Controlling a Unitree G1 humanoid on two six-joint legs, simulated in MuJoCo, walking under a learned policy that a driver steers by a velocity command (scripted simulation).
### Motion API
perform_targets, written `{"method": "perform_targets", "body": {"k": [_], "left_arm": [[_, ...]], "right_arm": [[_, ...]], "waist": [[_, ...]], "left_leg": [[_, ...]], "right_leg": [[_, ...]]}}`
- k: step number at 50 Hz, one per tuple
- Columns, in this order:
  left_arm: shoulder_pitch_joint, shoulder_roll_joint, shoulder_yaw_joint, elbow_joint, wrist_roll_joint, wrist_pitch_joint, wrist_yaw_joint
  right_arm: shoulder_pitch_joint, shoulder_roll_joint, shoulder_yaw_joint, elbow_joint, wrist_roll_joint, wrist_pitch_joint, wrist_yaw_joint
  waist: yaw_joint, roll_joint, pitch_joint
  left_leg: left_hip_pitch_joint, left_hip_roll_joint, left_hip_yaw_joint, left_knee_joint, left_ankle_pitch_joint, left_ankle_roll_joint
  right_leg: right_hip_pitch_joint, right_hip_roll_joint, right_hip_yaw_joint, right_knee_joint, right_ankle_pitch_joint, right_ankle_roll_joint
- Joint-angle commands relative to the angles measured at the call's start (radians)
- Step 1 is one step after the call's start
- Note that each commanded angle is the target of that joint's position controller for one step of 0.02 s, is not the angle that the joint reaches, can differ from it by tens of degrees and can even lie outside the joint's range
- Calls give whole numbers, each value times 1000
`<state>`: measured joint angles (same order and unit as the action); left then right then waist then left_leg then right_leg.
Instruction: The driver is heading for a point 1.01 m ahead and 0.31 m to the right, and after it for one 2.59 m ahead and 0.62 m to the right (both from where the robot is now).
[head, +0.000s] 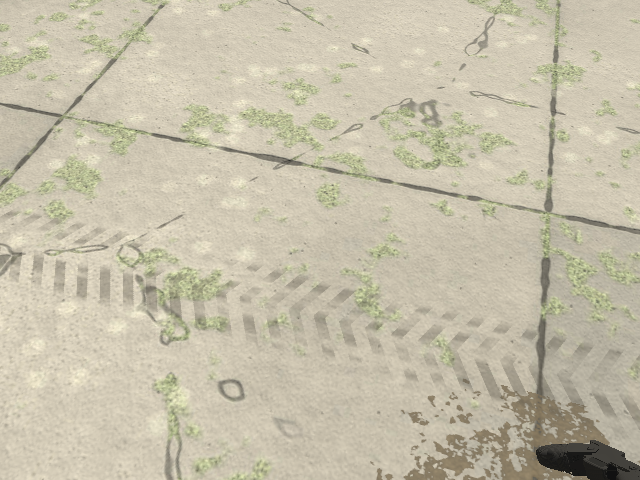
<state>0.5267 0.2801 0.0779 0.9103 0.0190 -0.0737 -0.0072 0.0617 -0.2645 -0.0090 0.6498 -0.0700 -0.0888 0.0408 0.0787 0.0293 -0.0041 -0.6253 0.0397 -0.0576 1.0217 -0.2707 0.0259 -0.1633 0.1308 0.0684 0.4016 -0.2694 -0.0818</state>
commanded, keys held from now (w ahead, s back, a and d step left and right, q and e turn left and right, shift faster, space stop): w+e+shift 0.80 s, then w+q+shift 0.20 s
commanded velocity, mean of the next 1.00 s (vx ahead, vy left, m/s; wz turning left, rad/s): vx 1.00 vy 0.00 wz -0.74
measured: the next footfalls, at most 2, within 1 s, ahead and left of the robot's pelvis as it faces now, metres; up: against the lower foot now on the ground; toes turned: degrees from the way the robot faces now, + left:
left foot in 0.16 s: +0.34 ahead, +0.15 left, +0.00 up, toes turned -9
right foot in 0.60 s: +0.68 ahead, -0.16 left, +0.00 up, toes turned -34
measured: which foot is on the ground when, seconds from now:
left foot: up 0.00-0.14, down 0.16-0.60, up 0.62-1.00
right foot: down 0.00-0.18, up 0.20-0.58, down 0.60-1.00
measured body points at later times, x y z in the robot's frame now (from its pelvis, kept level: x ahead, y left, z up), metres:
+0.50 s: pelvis +0.44 -0.01 -0.02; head +0.46 -0.03 +0.43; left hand +0.78 +0.11 -0.06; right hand +0.26 -0.25 -0.14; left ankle +0.30 +0.16 -0.74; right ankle +0.58 -0.16 -0.68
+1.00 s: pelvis +0.86 -0.25 -0.02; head +0.88 -0.27 +0.43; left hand +1.05 -0.02 -0.14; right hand +0.88 -0.57 -0.09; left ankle +1.09 -0.30 -0.72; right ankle +0.65 -0.14 -0.73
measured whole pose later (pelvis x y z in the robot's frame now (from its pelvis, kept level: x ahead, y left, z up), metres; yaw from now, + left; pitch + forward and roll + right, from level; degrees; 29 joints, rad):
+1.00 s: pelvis +0.86 -0.25 -0.02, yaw -45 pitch +2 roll +0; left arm 0.44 0.34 0.05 0.84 0.02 -0.10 -0.01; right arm 0.03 -0.27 0.01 0.62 -0.03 -0.07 0.03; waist 0.10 0.00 0.04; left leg -0.61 0.04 0.05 0.52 0.03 0.07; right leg 0.23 0.14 0.17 0.21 -0.41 -0.16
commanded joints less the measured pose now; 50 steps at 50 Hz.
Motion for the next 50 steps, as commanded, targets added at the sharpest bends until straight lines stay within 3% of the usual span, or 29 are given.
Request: {"method": "perform_targets", "body": {"k": [1, 3, 5, 7, 8, 9, 10, 11, 12, 13, 15, 18, 23, 25, 27, 29, 30, 31, 32, 33, 34, 36, 38, 40, 43, 45, 47, 49, 50], "left_arm": [[-163, 129, 24, -127, -4, -32, 1], [-133, 163, 34, -128, -18, -35, -12], [-88, 174, 37, -115, -29, -31, -16], [-56, 201, 43, -98, -29, -25, -17], [-75, 197, 43, -105, -33, -29, -21], [-106, 81, 14, -141, -29, -39, -17], [-35, 25, -7, -199, -70, -31, -10], [-108, 73, -4, -175, -40, -8, -3], [-179, 80, -1, -178, -18, 3, -13], [-216, 65, -2, -180, -11, 12, -24], [-249, 28, -7, -203, 9, 41, -46], [-362, 8, -19, -267, 15, 67, -64], [-540, 28, -46, -349, 12, 63, -98], [-552, 43, -49, -346, 11, 61, -101], [-416, 96, -33, -308, 7, 57, -89], [-17, 181, 13, -188, 8, 51, -59], [-19, 229, 40, -159, -4, 57, -30], [-146, 341, 54, -206, 14, 77, -17], [-94, 357, 69, -240, 7, 85, -11], [-112, 313, 64, -225, 0, 80, -1], [-143, 263, 52, -213, -2, 69, 5], [-207, 219, 32, -215, -6, 39, 14], [-209, 183, 17, -209, -14, 13, 7], [-208, 185, 19, -205, -15, -3, 2], [-159, 152, 11, -165, -32, -25, -8], [-102, 162, 9, -138, -37, -42, -14], [-76, 189, 10, -114, -20, -44, -7], [-74, 235, 17, -98, 7, -34, 10], [-100, 250, 21, -98, 31, -22, 18]], "right_arm": [[-78, -34, 21, -110, 23, -8, 21], [-95, -50, 18, -107, 37, -9, 20], [-89, -82, 5, -101, 33, -12, 4], [64, -128, -23, -51, 22, -19, -24], [219, -172, -44, -25, 12, -26, -44], [441, -265, -74, -8, -7, -22, -68], [395, -307, -86, -4, -10, -11, -66], [291, -211, -76, -17, 1, -4, -63], [247, -134, -59, -16, 13, -7, -56], [238, -102, -51, 4, 11, -11, -49], [261, -78, -44, 53, 26, -25, -47], [291, -45, -38, 106, 51, -46, -34], [266, -100, -46, 150, 48, -55, -45], [316, -154, -54, 162, 45, -50, -53], [326, -229, -72, 155, 40, -25, -69], [245, -266, -83, 118, 29, 7, -73], [265, -205, -74, 127, 15, 11, -55], [349, -84, -39, 39, 18, 1, -44], [266, -152, -39, -34, 32, -26, -44], [197, -172, -35, -44, 30, -43, -44], [186, -174, -31, -34, 27, -46, -46], [214, -154, -22, -20, -5, -10, -45], [193, -131, -18, -31, -11, 30, -41], [46, -96, -4, -95, 2, 36, -31], [-19, -33, 21, -96, 26, 21, -7], [-67, -51, 14, -94, 43, 17, -6], [-100, -88, 0, -96, 45, 17, -11], [3, -137, -26, -65, 46, 14, -17], [158, -169, -44, -18, 56, 17, -25]], "waist": [[-90, -85, 108], [-72, -84, 85], [-66, -62, 58], [-135, -11, -62], [-215, -12, -152], [-290, 112, -307], [-201, 339, -387], [-179, 176, -208], [-175, 72, -108], [-155, 22, -43], [-112, 77, 22], [-86, 64, 51], [-59, 9, 135], [-52, 10, 114], [36, 62, 9], [218, 57, -178], [165, -74, -148], [-10, -290, -179], [62, -194, -328], [42, -77, -181], [-15, 20, -47], [-107, 69, 35], [-133, 63, 68], [-108, 33, 119], [-53, -17, 90], [-4, -39, 85], [13, -50, 79], [-51, -101, -5], [-133, -130, -82]], "left_leg": [[197, 11, 30, -281, 141, -42], [354, -25, 59, -345, 258, -45], [383, -38, 54, -436, 252, -39], [585, -84, 75, -506, 142, -15], [801, 1, 9, -485, 79, 11], [1011, 286, -288, -527, -302, 48], [1043, 464, -786, -752, -580, 130], [904, 412, -722, -775, -597, 135], [801, 364, -536, -754, -419, 122], [705, 323, -395, -767, -214, 110], [609, 272, -211, -794, -24, 81], [605, 247, -21, -826, 260, 57], [507, 155, 278, -916, 514, 10], [556, 154, 327, -839, 932, -3], [637, 189, 324, -603, 1288, -14], [480, 211, 283, -75, 1237, 7], [236, 64, 272, 294, 331, -7], [-132, -57, 204, 659, -257, -53], [-263, -51, -2, 683, -182, -46], [-301, 0, -30, 576, -107, -40], [-251, 40, -22, 462, -65, -43], [-104, 84, -27, 328, -103, -71], [-25, 107, -6, 186, -143, -99], [22, 100, 37, -7, 8, -112], [188, 66, 94, -313, 418, -54], [200, 47, 113, -414, 523, -7], [156, 13, 137, -490, 445, 40], [222, -66, 163, -490, 265, 78], [330, -101, 163, -473, 169, 99]], "right_leg": [[-305, -210, 297, -309, 14, -165], [-319, -224, 296, -318, 145, -145], [-189, -235, 296, -221, 284, -114], [-117, -174, 234, 91, 550, -72], [-240, -131, 203, 344, 487, -48], [-390, -82, 126, 684, 58, -41], [-593, -50, 37, 925, -193, -31], [-689, -132, 18, 993, -91, -39], [-695, -166, 6, 962, -32, -37], [-669, -194, 7, 927, -8, -28], [-653, -230, 5, 888, -9, -15], [-716, -244, -24, 869, 61, -13], [-531, -200, -175, 493, 290, -49], [-385, -121, -262, 393, 287, -85], [-218, -50, -283, 369, 210, -116], [240, -17, -184, 307, 134, -175], [398, -76, -65, 269, 37, -200], [556, -292, 411, 210, 134, -314], [639, -376, 692, -21, -79, -410], [509, -381, 709, -138, -148, -367], [323, -352, 635, -166, -92, -326], [57, -263, 475, -172, 69, -297], [-112, -201, 385, -196, 123, -291], [-228, -144, 325, -234, 180, -269], [-209, -105, 194, -257, 391, -186], [-65, -157, 183, -293, 492, -155], [137, -199, 149, -251, 705, -124], [299, -242, 99, -76, 1091, -86], [333, -258, 75, 95, 1236, -74]]}}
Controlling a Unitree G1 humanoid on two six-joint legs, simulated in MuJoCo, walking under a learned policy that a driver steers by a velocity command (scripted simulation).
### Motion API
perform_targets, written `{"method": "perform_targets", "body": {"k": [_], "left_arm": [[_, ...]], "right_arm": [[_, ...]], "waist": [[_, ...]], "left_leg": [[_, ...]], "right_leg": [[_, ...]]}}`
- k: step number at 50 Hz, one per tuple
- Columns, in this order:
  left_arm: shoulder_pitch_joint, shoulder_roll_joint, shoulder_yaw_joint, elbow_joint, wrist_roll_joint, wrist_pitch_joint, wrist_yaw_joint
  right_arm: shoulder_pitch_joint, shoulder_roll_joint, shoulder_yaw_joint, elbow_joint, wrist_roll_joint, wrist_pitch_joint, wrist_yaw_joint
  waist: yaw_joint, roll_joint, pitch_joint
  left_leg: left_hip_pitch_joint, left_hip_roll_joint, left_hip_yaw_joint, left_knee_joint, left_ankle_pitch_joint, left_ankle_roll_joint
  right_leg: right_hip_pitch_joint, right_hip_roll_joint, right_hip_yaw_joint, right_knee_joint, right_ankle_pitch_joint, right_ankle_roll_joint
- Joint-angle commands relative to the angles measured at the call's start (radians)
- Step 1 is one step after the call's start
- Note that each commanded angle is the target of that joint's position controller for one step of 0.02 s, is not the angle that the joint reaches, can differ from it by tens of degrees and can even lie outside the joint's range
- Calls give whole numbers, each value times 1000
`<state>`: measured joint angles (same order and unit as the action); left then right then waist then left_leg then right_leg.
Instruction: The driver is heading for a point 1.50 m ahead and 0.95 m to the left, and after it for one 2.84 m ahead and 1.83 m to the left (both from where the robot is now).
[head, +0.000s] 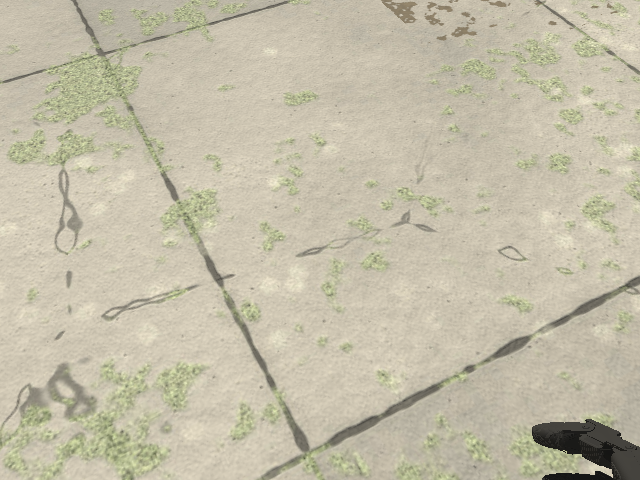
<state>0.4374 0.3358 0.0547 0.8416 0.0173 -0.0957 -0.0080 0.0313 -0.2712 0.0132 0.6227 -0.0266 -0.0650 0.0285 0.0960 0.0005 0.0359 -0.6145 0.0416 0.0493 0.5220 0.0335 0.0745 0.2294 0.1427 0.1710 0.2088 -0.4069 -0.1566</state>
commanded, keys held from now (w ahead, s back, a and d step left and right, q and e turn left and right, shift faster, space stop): w+q+shift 1.00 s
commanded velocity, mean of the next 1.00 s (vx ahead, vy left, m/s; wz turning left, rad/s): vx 1.00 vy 0.00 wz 0.79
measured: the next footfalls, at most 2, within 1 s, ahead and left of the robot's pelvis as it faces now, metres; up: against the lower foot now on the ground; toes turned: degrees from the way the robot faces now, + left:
left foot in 0.02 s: +0.24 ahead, +0.11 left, +0.00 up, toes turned +2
right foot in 0.46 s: +0.66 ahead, -0.02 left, +0.00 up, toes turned +23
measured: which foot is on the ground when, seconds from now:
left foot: up 0.00-0.00, down 0.02-0.46, up 0.48-0.88, down 0.90-1.00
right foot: down 0.00-0.04, up 0.06-0.44, down 0.46-0.90, up 0.92-1.00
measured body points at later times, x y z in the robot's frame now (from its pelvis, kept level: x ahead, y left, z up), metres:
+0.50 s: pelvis +0.47 +0.06 +0.00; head +0.51 +0.07 +0.45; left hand +0.67 +0.34 -0.04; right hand +0.53 -0.24 -0.12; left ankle +0.22 +0.10 -0.67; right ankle +0.63 -0.03 -0.72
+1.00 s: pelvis +0.86 +0.29 -0.02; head +0.88 +0.30 +0.43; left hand +0.70 +0.51 -0.13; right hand +1.16 +0.22 -0.13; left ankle +0.89 +0.34 -0.72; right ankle +0.84 +0.05 -0.58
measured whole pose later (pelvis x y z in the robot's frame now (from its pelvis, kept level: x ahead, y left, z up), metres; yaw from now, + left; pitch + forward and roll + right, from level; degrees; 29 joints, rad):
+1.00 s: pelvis +0.86 +0.29 -0.02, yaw +50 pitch +0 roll +1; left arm 0.31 0.23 0.00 0.76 0.04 -0.08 0.00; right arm 0.20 -0.33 -0.05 0.72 -0.02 0.01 0.02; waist 0.03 0.02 0.07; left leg -0.44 -0.19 0.08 0.73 -0.29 0.20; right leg -0.27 -0.07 0.02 1.43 -0.37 0.03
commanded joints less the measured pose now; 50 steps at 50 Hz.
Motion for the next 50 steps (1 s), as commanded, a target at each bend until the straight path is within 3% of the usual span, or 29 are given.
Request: {"method": "perform_targets", "body": {"k": [1, 2, 3, 4, 6, 7, 10, 14, 19, 21, 22, 23, 24, 25, 26, 27, 29, 32, 36, 38, 41, 43, 44, 45, 46, 47, 48, 49, 50], "left_arm": [[-68, 190, 44, -37, 48, 16, 26], [-112, 133, 27, -59, 55, 15, 31], [5, 14, 0, -110, -6, -8, 3], [-45, 58, -16, -115, 18, -22, 9], [-217, 81, -25, -155, 32, -35, 2], [-273, 66, -31, -190, 48, -28, -1], [-269, 27, -55, -222, 71, 15, -13], [-492, 4, -84, -317, 33, 13, -33], [-542, 26, -74, -335, 17, 6, -19], [-425, 76, -48, -302, 18, -1, -1], [-272, 106, -30, -264, 18, -7, 13], [-65, 165, -2, -231, 32, -12, 34], [54, 236, 24, -216, 71, -8, 48], [-5, 258, 38, -209, 51, 5, 40], [-99, 143, 22, -224, 44, 10, 36], [-133, 76, 7, -212, 39, 10, 31], [-108, 42, -2, -160, 39, 1, 29], [-63, -1, -9, -91, 6, -24, 10], [-130, 29, -4, -70, 6, -42, 8], [-102, 57, 1, -49, 7, -44, 11], [-24, 133, 15, -33, 8, -31, 22], [-49, 198, 33, -48, 15, 3, 38], [-93, 209, 36, -70, 19, 18, 38], [-92, 180, 34, -74, 31, 26, 27], [-81, 27, -4, -120, 49, 19, 13], [-70, 81, -2, -242, 16, 0, 13], [-172, 118, -6, -251, 23, -23, 12], [-188, 113, -11, -246, 19, -31, 13], [-205, 98, -17, -238, 34, -24, 16]], "right_arm": [[411, -189, -85, 78, 16, 0, -25], [615, -252, -108, 122, 9, 10, -38], [566, -325, -132, 137, -2, 15, -26], [434, -246, -125, 105, 4, 18, -4], [393, -161, -111, 121, 13, 12, 0], [407, -134, -100, 147, 12, 6, -6], [415, -150, -97, 176, 19, -13, -12], [394, -175, -114, 157, 27, -21, -9], [454, -206, -133, 173, 42, -20, -8], [453, -237, -140, 176, 33, -16, -18], [423, -260, -144, 171, 31, -17, -14], [387, -221, -134, 151, 29, -27, -11], [425, -58, -95, 113, 53, -34, -18], [453, -84, -80, 74, 58, -21, -20], [348, -137, -88, 94, 33, -3, -24], [278, -139, -89, 89, 15, 5, -13], [219, -102, -85, 69, -5, 27, 15], [132, -51, -66, 7, -9, 63, 38], [6, -61, -45, -75, -6, 65, 64], [-67, -66, -37, -91, -6, 64, 80], [-58, -89, -39, -72, -4, 58, 76], [154, -142, -63, -13, -4, 52, 59], [366, -186, -89, 52, -4, 48, 43], [471, -233, -121, 108, 3, 50, 14], [387, -324, -140, 95, 22, 65, -7], [378, -395, -157, 42, -3, 78, -9], [383, -343, -156, 40, 4, 79, -20], [351, -292, -144, 60, 6, 70, -28], [321, -264, -136, 72, 8, 54, -33]], "waist": [[-274, -88, -200], [-363, 1, -288], [-192, 440, -348], [-187, 232, -272], [-167, -46, -101], [-141, -67, -45], [-74, 5, 24], [-118, 33, 93], [-171, 50, 18], [-117, 46, -80], [-31, 31, -172], [65, 0, -287], [57, -225, -428], [-4, -363, -475], [0, -184, -289], [-3, -80, -172], [-38, -66, -71], [-75, -96, -14], [-126, -83, 50], [-113, -39, 95], [-131, -59, 50], [-260, -105, -79], [-351, -103, -172], [-360, -6, -202], [-236, 225, -137], [-209, 234, -374], [-231, 51, -281], [-175, -27, -114], [-126, -85, -47]], "left_leg": [[521, -107, 64, 7, -183, 72], [767, 19, -98, 84, -375, 121], [1010, 245, -801, -139, -564, 291], [980, 253, -953, -261, -613, 316], [717, 202, -714, -272, -482, 266], [601, 154, -636, -284, -424, 240], [417, 69, -531, -334, -344, 235], [215, -6, -427, -431, -220, 199], [398, 13, -435, -317, 134, 121], [476, 7, -425, -109, 388, 82], [438, -30, -397, 94, 416, 60], [294, -67, -362, 367, 244, 50], [18, -161, -248, 690, -432, 39], [-133, -126, -183, 862, -505, 43], [-200, -52, -155, 876, -392, 47], [-192, -19, -138, 827, -333, 39], [-164, 27, -132, 782, -323, 24], [-220, 70, -113, 757, -308, 16], [-162, 65, -52, 552, -90, 17], [-58, 29, 46, 372, -14, 43], [110, -86, 160, 258, -50, 98], [349, -144, 142, 244, -148, 138], [593, -159, 90, 204, -180, 174], [821, -137, -8, 144, -247, 199], [870, 50, -329, 149, -107, 238], [1116, 199, -796, -91, -304, 429], [1019, 213, -861, -240, -437, 386], [832, 186, -794, -280, -403, 350], [674, 139, -714, -282, -302, 327]], "right_leg": [[-136, -250, -84, 558, 1368, 15], [-362, -193, -139, 980, 1056, 30], [-822, 32, -148, 1337, 83, 122], [-994, -33, -67, 1359, 51, 95], [-967, -144, -48, 1190, 139, 95], [-937, -172, -48, 1103, 125, 106], [-896, -206, -85, 935, 70, 149], [-756, -202, -160, 546, 344, 197], [-602, -149, -162, 336, 489, 178], [-443, -104, -166, 295, 339, 155], [-259, -120, -160, 292, 287, 139], [-16, -256, -41, 315, 94, 108], [244, -564, 376, 228, -283, 44], [224, -644, 733, 79, -426, -22], [79, -576, 573, 65, -421, -6], [-47, -527, 385, 71, -215, 9], [-192, -459, 160, 43, 69, 35], [-241, -442, -29, 6, 330, 62], [-346, -378, -289, -76, 512, 99], [-367, -341, -391, -113, 620, 118], [-244, -348, -451, 39, 1243, 144], [-224, -395, -436, 358, 1480, 142], [-322, -409, -411, 629, 1435, 127], [-533, -318, -407, 986, 828, 140], [-844, -156, -383, 1391, -91, 166], [-1095, -115, -151, 1518, -92, 184], [-1148, -177, -86, 1421, 3, 179], [-1121, -213, -89, 1301, 54, 178], [-1045, -241, -90, 1219, 39, 188]]}}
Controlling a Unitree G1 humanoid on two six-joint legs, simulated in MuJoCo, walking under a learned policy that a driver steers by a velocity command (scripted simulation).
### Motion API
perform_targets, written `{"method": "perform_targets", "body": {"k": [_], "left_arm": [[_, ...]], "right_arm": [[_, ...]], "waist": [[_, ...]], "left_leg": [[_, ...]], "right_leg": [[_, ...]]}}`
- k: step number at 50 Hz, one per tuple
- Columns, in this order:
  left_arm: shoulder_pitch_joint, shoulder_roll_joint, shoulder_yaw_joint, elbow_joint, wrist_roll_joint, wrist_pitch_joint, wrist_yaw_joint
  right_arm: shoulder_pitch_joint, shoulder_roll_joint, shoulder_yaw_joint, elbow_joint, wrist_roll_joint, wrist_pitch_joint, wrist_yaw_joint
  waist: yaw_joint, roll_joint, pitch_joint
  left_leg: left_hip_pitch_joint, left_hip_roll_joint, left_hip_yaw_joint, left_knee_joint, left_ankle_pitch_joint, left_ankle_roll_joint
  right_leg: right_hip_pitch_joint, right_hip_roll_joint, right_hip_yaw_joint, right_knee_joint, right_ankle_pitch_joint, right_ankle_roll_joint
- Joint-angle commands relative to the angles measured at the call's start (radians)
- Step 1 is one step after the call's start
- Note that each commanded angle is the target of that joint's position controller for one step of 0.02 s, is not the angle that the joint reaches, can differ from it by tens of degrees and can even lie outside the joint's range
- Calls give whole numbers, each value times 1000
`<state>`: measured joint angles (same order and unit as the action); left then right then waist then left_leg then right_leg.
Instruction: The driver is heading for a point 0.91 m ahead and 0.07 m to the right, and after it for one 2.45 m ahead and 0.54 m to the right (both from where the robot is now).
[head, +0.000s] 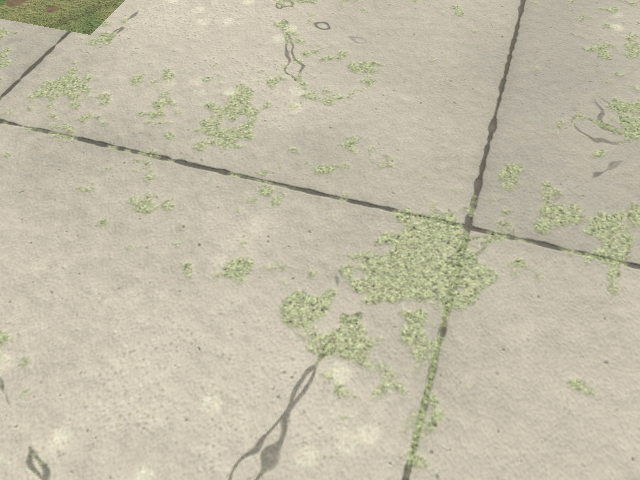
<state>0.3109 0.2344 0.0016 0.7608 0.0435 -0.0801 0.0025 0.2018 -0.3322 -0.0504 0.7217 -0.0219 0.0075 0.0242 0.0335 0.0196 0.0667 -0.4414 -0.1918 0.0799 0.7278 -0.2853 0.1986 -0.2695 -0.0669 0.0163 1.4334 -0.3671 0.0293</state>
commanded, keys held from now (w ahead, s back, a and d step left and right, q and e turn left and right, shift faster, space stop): w+q+shift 0.24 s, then w+e+shift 0.76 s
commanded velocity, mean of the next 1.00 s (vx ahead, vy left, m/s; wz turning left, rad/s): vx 1.00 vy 0.00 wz -0.07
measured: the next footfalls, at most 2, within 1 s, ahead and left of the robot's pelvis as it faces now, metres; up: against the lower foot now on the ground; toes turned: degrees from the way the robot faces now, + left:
right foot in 0.30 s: +0.51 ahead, -0.14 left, +0.00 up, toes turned +18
left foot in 0.70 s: +0.78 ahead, +0.16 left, +0.00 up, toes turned +4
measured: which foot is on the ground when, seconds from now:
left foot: down 0.00-0.32, up 0.34-0.68, down 0.70-1.00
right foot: up 0.00-0.28, down 0.30-0.70, up 0.72-1.00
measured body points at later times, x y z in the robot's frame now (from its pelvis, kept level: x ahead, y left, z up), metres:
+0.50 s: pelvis +0.46 -0.05 +0.04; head +0.47 -0.05 +0.49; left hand +0.37 +0.23 -0.08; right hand +0.71 -0.25 -0.04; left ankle +0.41 +0.05 -0.62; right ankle +0.47 -0.16 -0.70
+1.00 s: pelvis +0.89 +0.03 +0.03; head +0.91 +0.02 +0.48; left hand +1.16 +0.26 -0.03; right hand +0.81 -0.27 -0.09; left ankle +0.74 +0.16 -0.70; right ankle +1.03 -0.09 -0.63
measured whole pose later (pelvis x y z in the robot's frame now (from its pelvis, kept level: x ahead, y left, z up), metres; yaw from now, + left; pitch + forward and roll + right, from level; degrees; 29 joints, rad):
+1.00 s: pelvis +0.89 +0.03 +0.03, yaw -8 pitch +2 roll +3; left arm 0.04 0.36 0.06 0.64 0.03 0.00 -0.08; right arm 0.48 -0.34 -0.06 0.87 -0.02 -0.11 -0.01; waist -0.07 -0.04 0.00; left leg 0.11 -0.01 0.22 0.24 -0.38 -0.03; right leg -0.81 -0.07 -0.06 1.01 -0.08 -0.09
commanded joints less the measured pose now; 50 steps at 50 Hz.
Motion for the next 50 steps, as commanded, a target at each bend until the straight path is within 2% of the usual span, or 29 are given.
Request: {"method": "perform_targets", "body": {"k": [1, 4, 7, 9, 12, 13, 15, 16, 17, 18, 19, 20, 22, 24, 26, 28, 30, 32, 34, 35, 36, 37, 38, 39, 40, 42, 44, 48, 50], "left_arm": [[-44, 193, 33, -147, 24, -20, 7], [-103, 156, 26, -176, 31, 31, 1], [-276, 102, 3, -244, 2, 30, -18], [-305, 106, 3, -246, -17, 27, -24], [-294, 156, 19, -242, -24, 22, -16], [-218, 186, 33, -215, -19, 20, -9], [111, 242, 70, -122, -9, 11, 17], [314, 308, 91, -84, 10, 6, 38], [238, 395, 110, -62, 20, 6, 22], [107, 291, 102, -92, 4, 13, 1], [53, 223, 92, -94, -11, 11, -9], [51, 194, 86, -68, -12, 10, -15], [95, 166, 71, -8, -16, 1, -19], [142, 164, 71, 25, -31, -8, -17], [129, 185, 80, 23, -32, -10, -10], [82, 217, 96, 9, -35, -9, -13], [98, 246, 107, 10, -49, -15, -25], [134, 244, 107, 24, -55, -13, -27], [154, 267, 113, 37, -54, -7, -27], [131, 254, 111, 26, -58, -13, -29], [120, 128, 81, -2, -45, -22, -21], [200, 92, 63, -57, -83, -10, -19], [113, 146, 69, -34, -52, 12, -13], [37, 153, 73, -39, -32, 23, -23], [6, 139, 72, -37, -28, 32, -34], [-26, 99, 65, -56, -14, 61, -55], [-108, 81, 58, -100, -11, 81, -67], [-249, 85, 38, -183, -15, 80, -94], [-321, 88, 28, -201, -16, 79, -110]], "right_arm": [[118, -184, -62, -34, 4, -35, -34], [107, -144, -45, -24, 14, -72, -23], [102, -151, -55, -22, 14, -86, -15], [126, -166, -64, -12, 24, -89, -7], [163, -183, -73, 0, 24, -82, -13], [175, -199, -74, 13, 18, -82, -17], [156, -198, -65, 32, -1, -87, -14], [137, -92, -36, 12, -13, -100, -20], [291, 18, -4, -33, 33, -110, -5], [228, -42, 5, -6, -4, -100, -17], [112, -71, 1, -18, -17, -96, -8], [41, -76, 4, -40, -29, -98, -1], [-39, -48, 17, -92, -55, -87, 12], [-80, -28, 34, -127, -62, -81, 17], [-175, -25, 52, -179, -50, -86, 27], [-238, -8, 70, -200, -26, -92, 42], [-240, -24, 65, -193, -12, -90, 38], [-223, -55, 50, -183, -13, -91, 19], [-47, -96, 22, -125, -27, -97, -9], [114, -137, 0, -97, -40, -104, -30], [313, -208, -24, -78, -57, -104, -51], [246, -258, -37, -86, -53, -89, -54], [143, -158, -26, -98, -41, -85, -54], [105, -84, -10, -93, -31, -91, -47], [96, -52, -3, -75, -34, -96, -40], [115, -31, 1, -30, -19, -113, -39], [142, -10, 3, 8, 2, -130, -30], [91, -25, -1, 36, 1, -144, -30], [109, -55, -6, 55, 1, -144, -34]], "waist": [[-17, -120, -48], [17, -106, 12], [-25, -45, 41], [-59, -12, 5], [-68, 17, -36], [-39, 15, -90], [138, -14, -250], [206, -133, -347], [35, -533, -418], [31, -283, -247], [36, -111, -161], [23, -31, -101], [-14, -73, -42], [-28, -97, -16], [-32, -89, 14], [-34, -92, 16], [-29, -91, -5], [-32, -73, -30], [-114, -24, -156], [-195, -6, -248], [-240, 148, -388], [-150, 336, -454], [-133, 165, -262], [-128, 73, -157], [-106, 29, -94], [-62, 77, -27], [-47, 72, -1], [-3, 53, 31], [-13, 9, 65]], "left_leg": [[379, 333, -659, -483, 109, 193], [117, 247, -531, -533, 172, 178], [-2, 166, -458, -562, 209, 113], [36, 168, -458, -545, 313, 72], [206, 202, -509, -439, 473, 20], [298, 213, -490, -350, 652, 5], [292, 191, -395, 73, 802, -39], [127, 136, -324, 463, 476, -54], [-175, -26, -250, 690, -163, -103], [-320, 73, -258, 733, -112, -77], [-325, 122, -242, 696, -40, -84], [-297, 161, -218, 618, -17, -92], [-270, 210, -190, 490, -52, -120], [-285, 235, -165, 381, -80, -156], [-241, 251, -135, 196, 25, -192], [-17, 219, -92, -21, 169, -210], [151, 191, -68, -74, 262, -209], [196, 186, -81, -146, 255, -198], [420, 150, -62, -200, 149, -172], [640, 253, -148, -191, 55, -148], [837, 535, -451, -237, -323, -121], [849, 692, -954, -473, -616, -32], [708, 638, -869, -495, -628, -22], [603, 585, -675, -474, -429, -32], [510, 543, -534, -489, -221, -43], [408, 498, -353, -526, -31, -69], [412, 487, -231, -552, 159, -83], [344, 409, 47, -609, 394, -128], [308, 376, 152, -642, 527, -150]], "right_leg": [[-470, -50, 72, -72, -26, 17], [-346, -77, 39, -310, -45, 54], [-210, -47, 9, -604, 293, 50], [-105, -7, 0, -737, 448, 31], [-25, 35, 20, -868, 405, 10], [25, 63, -6, -876, 338, -6], [322, 67, -58, -866, 199, -51], [512, -110, 171, -869, -147, -83], [629, -325, 883, -1170, -327, -219], [528, -303, 937, -1200, -432, -266], [417, -261, 755, -1176, -349, -278], [306, -213, 635, -1177, -208, -265], [185, -129, 504, -1191, -57, -248], [144, -101, 463, -1229, 49, -268], [49, -81, 407, -1289, 126, -281], [-101, -26, 317, -1334, 187, -250], [-134, -51, 321, -1354, 311, -237], [-31, -63, 314, -1260, 451, -207], [10, 2, 251, -933, 705, -168], [-131, 49, 222, -670, 606, -146], [-283, 104, 158, -342, 32, -149], [-485, 140, 86, -112, -112, -143], [-580, 59, 68, -56, -4, -147], [-583, 27, 55, -89, 54, -143], [-552, 0, 57, -123, 78, -131], [-526, -40, 59, -169, 80, -112], [-580, -57, 46, -184, 107, -107], [-513, -44, -24, -396, 318, -115], [-375, 0, -127, -582, 398, -146]]}}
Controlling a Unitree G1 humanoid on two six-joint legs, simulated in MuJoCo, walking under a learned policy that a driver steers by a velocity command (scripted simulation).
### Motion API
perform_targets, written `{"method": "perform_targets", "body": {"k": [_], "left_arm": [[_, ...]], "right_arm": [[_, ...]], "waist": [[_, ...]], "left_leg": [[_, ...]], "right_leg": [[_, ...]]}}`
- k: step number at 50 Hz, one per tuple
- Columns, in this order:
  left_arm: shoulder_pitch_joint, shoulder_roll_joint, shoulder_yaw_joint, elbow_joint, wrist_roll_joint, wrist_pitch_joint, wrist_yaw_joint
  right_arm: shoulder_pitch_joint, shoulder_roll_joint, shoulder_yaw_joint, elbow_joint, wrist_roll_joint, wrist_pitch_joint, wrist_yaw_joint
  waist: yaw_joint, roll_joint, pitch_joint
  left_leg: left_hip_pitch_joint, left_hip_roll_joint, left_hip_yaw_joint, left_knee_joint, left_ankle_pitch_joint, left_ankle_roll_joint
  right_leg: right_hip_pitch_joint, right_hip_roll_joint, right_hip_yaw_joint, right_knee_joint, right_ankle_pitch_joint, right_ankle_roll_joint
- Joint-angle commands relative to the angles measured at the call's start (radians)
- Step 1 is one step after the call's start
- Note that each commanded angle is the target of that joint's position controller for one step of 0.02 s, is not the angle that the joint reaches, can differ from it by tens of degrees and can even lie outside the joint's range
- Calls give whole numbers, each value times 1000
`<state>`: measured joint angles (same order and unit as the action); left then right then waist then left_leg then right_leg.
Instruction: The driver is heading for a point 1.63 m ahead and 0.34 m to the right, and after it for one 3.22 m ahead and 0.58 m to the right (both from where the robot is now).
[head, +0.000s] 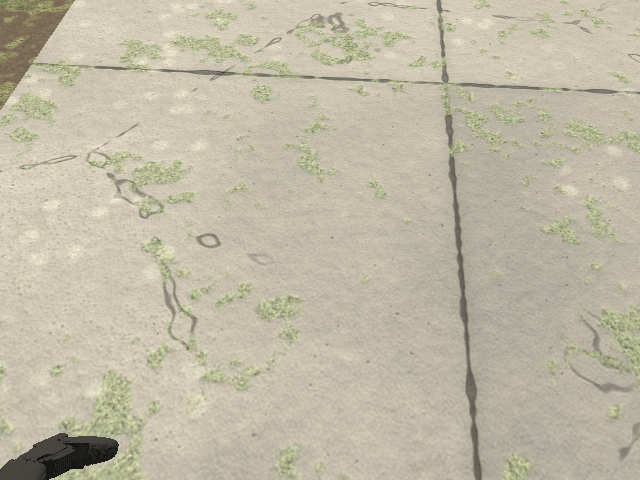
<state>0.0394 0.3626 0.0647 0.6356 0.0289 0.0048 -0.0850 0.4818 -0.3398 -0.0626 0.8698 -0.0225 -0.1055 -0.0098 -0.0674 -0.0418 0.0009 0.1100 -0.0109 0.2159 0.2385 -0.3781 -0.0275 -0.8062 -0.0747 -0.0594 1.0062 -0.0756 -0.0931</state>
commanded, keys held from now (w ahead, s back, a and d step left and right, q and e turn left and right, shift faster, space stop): w+e+shift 0.50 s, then w+shift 0.02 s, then w+q+shift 0.48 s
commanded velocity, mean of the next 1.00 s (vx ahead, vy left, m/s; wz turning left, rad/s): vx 1.00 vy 0.00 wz -0.41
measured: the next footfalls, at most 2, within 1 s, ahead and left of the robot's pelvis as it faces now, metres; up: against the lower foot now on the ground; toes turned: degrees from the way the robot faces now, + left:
right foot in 0.14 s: +0.32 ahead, -0.06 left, +0.00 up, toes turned -12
left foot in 0.54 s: +0.76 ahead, -0.02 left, +0.00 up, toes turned -35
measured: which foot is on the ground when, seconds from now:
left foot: down 0.00-0.12, up 0.14-0.52, down 0.54-0.94, up 0.96-1.00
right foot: up 0.00-0.12, down 0.14-0.56, up 0.58-0.90, down 0.92-1.00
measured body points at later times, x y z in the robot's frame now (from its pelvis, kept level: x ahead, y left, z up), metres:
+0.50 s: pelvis +0.47 -0.06 +0.00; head +0.51 -0.07 +0.45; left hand +0.58 +0.23 -0.12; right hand +0.63 -0.36 -0.04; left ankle +0.72 +0.01 -0.70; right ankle +0.28 -0.05 -0.73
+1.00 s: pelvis +0.86 -0.25 +0.00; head +0.88 -0.26 +0.45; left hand +1.17 -0.14 -0.06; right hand +0.72 -0.49 -0.13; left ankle +0.76 -0.05 -0.65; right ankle +0.87 -0.37 -0.73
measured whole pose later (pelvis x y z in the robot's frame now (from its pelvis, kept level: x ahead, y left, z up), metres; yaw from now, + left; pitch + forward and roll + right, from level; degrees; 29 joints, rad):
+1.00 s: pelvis +0.86 -0.25 +0.00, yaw -22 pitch +2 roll +0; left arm 0.06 0.26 -0.01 0.62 0.06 -0.08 0.00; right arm 0.49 -0.29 -0.06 0.86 0.01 -0.05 0.02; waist -0.10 0.02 -0.01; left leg -0.25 -0.03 -0.10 1.08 -0.38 0.09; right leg -0.42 -0.01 -0.03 0.64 -0.25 -0.01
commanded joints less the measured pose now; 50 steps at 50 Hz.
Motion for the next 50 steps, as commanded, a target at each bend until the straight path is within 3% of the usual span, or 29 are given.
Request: {"method": "perform_targets", "body": {"k": [1, 3, 5, 6, 7, 8, 9, 10, 11, 13, 17, 20, 24, 25, 26, 27, 28, 29, 30, 31, 32, 36, 40, 43, 45, 46, 47, 48, 50], "left_arm": [[-64, -38, -38, -79, -2, -8, -26], [6, 0, -28, -54, -4, -10, -16], [301, 72, 6, 26, -3, -15, 4], [503, 122, 37, 97, -2, -16, 28], [446, 189, 71, 103, -33, 2, 56], [361, 326, 88, 37, 8, 14, 56], [394, 278, 88, 13, -3, 21, 72], [363, 226, 76, 44, -8, 12, 84], [333, 183, 63, 63, -11, -4, 86], [280, 137, 41, 60, -13, -36, 91], [275, 120, 36, 66, -21, -72, 77], [293, 135, 50, 71, -28, -79, 66], [329, 162, 63, 85, -32, -73, 75], [322, 186, 68, 85, -25, -71, 77], [295, 211, 70, 89, -19, -72, 74], [271, 153, 51, 88, -8, -86, 74], [299, -10, 8, 54, -20, -101, 77], [421, -28, -15, 38, -34, -104, 67], [340, 28, -14, 64, -6, -87, 73], [246, 48, -13, 51, 12, -83, 62], [176, 47, -15, 30, 24, -82, 53], [61, -2, -47, -60, 54, -68, 36], [-53, -15, -79, -113, 13, -81, 10], [-19, 34, -57, -90, 4, -77, 32], [154, 76, -28, -29, 22, -83, 63], [308, 116, -7, -4, 39, -89, 85], [451, 191, 15, 4, 64, -93, 105], [408, 217, 24, -6, 46, -79, 109], [272, 60, -3, -3, 24, -82, 103]], "right_arm": [[-144, -74, 2, -86, 1, -32, -2], [-102, -141, -13, -84, 0, -15, -12], [-155, -202, -31, -109, -10, 21, -22], [-180, -198, -31, -124, -19, 32, -17], [-188, -96, -12, -128, -27, 29, 3], [-82, -57, 13, -258, -6, 11, 8], [-207, -113, 16, -277, -16, -15, 6], [-242, -109, 21, -278, -13, -27, 7], [-259, -95, 28, -277, -22, -23, 4], [-222, -81, 36, -258, -54, 23, 3], [-396, -20, 57, -338, -41, 57, 18], [-490, 3, 69, -360, -10, 50, 32], [-472, -59, 47, -353, 0, 43, 22], [-378, -100, 28, -325, 1, 41, 11], [-200, -136, 7, -282, -1, 37, -2], [23, -180, -16, -228, -17, 31, -24], [142, -253, -34, -199, -55, 23, -34], [31, -275, -45, -191, -46, 26, -15], [-104, -157, -30, -218, -31, 31, -1], [-131, -101, -22, -207, -17, 32, 9], [-128, -84, -17, -183, -18, 31, 15], [-40, -59, -4, -90, 11, 13, 20], [-115, -136, -37, -113, 13, 12, 23], [-75, -155, -44, -102, 29, 10, 38], [-42, -166, -46, -84, 31, 13, 39], [-57, -147, -41, -92, 36, 8, 40], [-33, -9, -10, -125, 42, 3, 31], [-3, -19, -5, -165, 56, 17, 27], [-130, -46, -9, -152, 12, 47, 33]], "waist": [[85, 71, 121], [131, 112, 49], [292, 146, -111], [366, 102, -196], [293, -122, -135], [155, -263, -319], [231, -24, -345], [178, 60, -149], [116, 118, -48], [36, 139, 31], [42, 86, 107], [96, 36, 80], [103, 6, 18], [58, 12, -49], [-50, 38, -144], [-152, 62, -241], [-138, 317, -320], [-7, 507, -346], [5, 278, -172], [0, 122, -87], [8, 73, -43], [62, 140, 49], [83, 126, 65], [95, 99, 42], [174, 37, -77], [255, 11, -173], [264, -179, -308], [208, -257, -338], [158, -51, -64]], "left_leg": [[-226, 197, 39, -122, 824, 69], [-115, 219, 51, 54, 1285, 54], [-147, 264, 25, 460, 1446, 66], [-308, 240, 14, 787, 1227, 64], [-591, 32, 5, 1203, 130, 32], [-963, -43, -167, 1521, -150, -14], [-1035, 4, -306, 1472, -34, -2], [-1024, 58, -313, 1332, 16, 7], [-948, 100, -307, 1205, 26, 5], [-792, 132, -306, 1084, -14, -18], [-669, 142, -241, 731, 131, -56], [-528, 89, -227, 477, 439, -41], [-406, 32, -253, 307, 402, -10], [-304, 0, -249, 308, 295, -1], [-130, -8, -211, 303, 225, 13], [93, 76, -257, 343, 105, 43], [277, 320, -673, 219, -308, 110], [263, 419, -1196, -11, -415, 208], [131, 381, -1101, -2, -460, 233], [5, 328, -927, 16, -325, 238], [-87, 276, -812, 17, -188, 224], [-231, 195, -674, -40, 86, 255], [-528, 125, -525, -155, 204, 228], [-478, 162, -524, -97, 383, 202], [-429, 89, -452, 240, 644, 165], [-565, 34, -416, 517, 556, 141], [-752, -38, -348, 867, -20, 130], [-884, -46, -316, 1058, -73, 138], [-952, 59, -289, 1085, 73, 134]], "right_leg": [[241, 45, -97, -210, 121, -44], [359, 130, -148, -239, 52, -78], [680, 182, -109, -250, -53, -127], [958, 190, -37, -308, -104, -157], [1080, 88, 155, -375, -165, -183], [1357, -179, 753, -527, -141, -409], [1313, -196, 883, -695, -330, -399], [1109, -177, 825, -762, -345, -345], [924, -132, 733, -768, -256, -305], [652, -47, 584, -772, -100, -281], [391, 66, 447, -841, -35, -252], [399, 100, 423, -831, 83, -181], [606, 58, 486, -693, 314, -114], [650, 63, 484, -566, 451, -91], [643, 86, 436, -355, 533, -69], [527, 115, 373, -72, 445, -53], [271, 224, 287, 271, -202, -31], [94, 253, 252, 393, -391, -24], [28, 158, 226, 415, -295, -35], [49, 126, 209, 363, -235, -22], [79, 105, 203, 294, -234, -12], [68, 29, 139, 68, -291, 54], [448, 62, 59, -315, -40, 95], [610, 78, 55, -395, 16, 87], [825, 112, 37, -456, -74, 65], [1037, 7, 126, -455, -177, 42], [1227, -299, 509, -565, -609, 1], [1161, -405, 910, -768, -835, -55], [931, -310, 620, -758, -613, -62]]}}
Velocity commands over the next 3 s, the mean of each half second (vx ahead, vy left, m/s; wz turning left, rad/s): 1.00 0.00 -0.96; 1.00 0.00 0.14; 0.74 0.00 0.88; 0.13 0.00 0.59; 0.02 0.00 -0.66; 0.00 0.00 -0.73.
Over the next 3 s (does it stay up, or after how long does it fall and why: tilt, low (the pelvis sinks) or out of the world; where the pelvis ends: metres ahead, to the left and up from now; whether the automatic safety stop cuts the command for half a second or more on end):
stays up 1.40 -0.45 0.01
